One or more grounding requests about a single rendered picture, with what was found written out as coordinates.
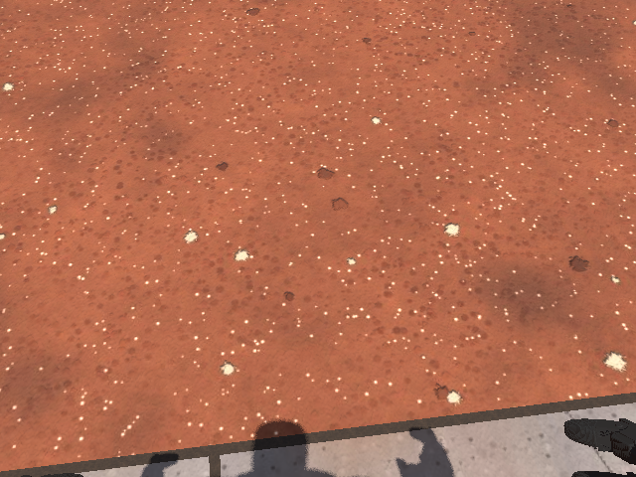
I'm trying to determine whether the right robot hand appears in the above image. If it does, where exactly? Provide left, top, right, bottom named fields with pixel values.
left=564, top=418, right=636, bottom=477

